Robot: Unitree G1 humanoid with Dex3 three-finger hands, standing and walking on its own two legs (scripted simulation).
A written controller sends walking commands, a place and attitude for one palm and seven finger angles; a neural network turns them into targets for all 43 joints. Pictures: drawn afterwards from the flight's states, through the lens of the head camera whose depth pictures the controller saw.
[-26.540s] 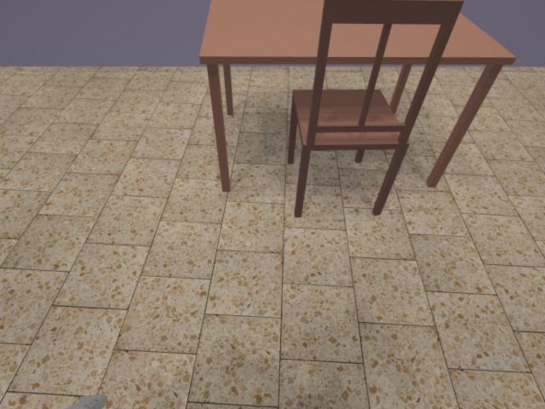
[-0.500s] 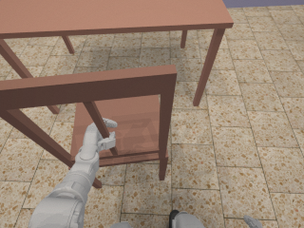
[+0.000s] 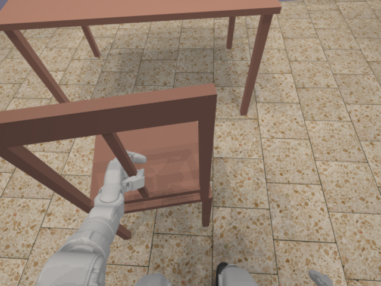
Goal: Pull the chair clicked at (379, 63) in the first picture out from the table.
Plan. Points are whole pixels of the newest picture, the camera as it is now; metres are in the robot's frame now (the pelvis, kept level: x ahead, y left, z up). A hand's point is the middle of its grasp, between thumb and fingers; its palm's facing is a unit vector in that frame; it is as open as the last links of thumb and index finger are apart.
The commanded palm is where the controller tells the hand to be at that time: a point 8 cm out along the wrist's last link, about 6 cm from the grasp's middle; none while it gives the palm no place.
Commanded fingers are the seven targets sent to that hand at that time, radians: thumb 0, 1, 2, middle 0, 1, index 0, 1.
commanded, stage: stop walking, hand still on the chair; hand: left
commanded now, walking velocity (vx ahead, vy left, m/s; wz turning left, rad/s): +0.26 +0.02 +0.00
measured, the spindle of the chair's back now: (131, 170) +0.38 +0.15 -0.06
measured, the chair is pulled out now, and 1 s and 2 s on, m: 0.54 0.70 0.70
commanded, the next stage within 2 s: open the thumb and straighten the fingers in 0.84 s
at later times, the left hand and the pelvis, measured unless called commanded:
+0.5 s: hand (130, 247) +0.20 +0.13 -0.06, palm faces -0.03 -0.99 -0.16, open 5.3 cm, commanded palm +0.18 +0.18 -0.05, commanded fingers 0.00 0.90 0.90 -0.50 -1.45 -0.50 -1.45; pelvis -0.05 +0.02 +0.01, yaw -1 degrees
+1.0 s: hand (128, 250) +0.20 +0.13 -0.06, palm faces -0.04 -0.99 -0.14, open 5.3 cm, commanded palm +0.17 +0.19 -0.04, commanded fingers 0.00 0.42 0.67 -0.50 -1.45 -0.50 -1.45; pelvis -0.05 +0.03 +0.01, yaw +0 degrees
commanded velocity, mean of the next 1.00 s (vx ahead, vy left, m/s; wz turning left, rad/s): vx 0.07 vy -0.04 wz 0.00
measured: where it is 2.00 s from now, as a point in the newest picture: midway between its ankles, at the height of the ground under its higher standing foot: outside the picture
